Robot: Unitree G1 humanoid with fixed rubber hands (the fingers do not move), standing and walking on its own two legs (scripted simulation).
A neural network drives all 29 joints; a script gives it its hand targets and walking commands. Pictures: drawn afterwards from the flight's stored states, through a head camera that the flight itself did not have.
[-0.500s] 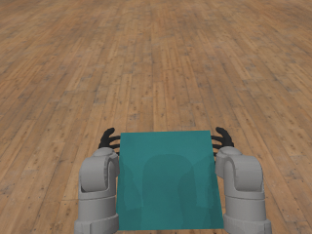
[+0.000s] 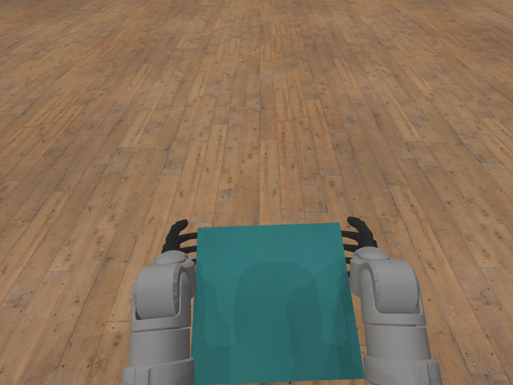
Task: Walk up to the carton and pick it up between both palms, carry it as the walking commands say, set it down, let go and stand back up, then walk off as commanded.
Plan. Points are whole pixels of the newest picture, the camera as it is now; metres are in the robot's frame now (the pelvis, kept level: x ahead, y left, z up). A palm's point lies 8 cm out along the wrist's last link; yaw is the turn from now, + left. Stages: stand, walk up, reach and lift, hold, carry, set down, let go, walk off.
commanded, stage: carry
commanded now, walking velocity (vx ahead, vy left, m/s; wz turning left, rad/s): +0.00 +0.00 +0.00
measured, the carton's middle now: (270, 306) +0.28 +0.00 -0.03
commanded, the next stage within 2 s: hold in 1.18 s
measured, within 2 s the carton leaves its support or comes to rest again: neither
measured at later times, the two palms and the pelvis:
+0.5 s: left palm (188, 265) +0.30 +0.13 +0.07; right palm (378, 260) +0.30 -0.16 +0.07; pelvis +0.01 -0.02 +0.00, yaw +0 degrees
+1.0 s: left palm (194, 263) +0.31 +0.12 +0.06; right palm (380, 257) +0.31 -0.17 +0.06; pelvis +0.02 -0.03 +0.00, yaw +0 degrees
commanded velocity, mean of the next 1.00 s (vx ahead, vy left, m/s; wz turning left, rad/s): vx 0.00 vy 0.00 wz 0.00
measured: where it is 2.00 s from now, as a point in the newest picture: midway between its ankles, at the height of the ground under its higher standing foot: outside the picture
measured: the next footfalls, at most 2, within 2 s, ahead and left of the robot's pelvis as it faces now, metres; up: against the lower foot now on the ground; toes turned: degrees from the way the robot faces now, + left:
none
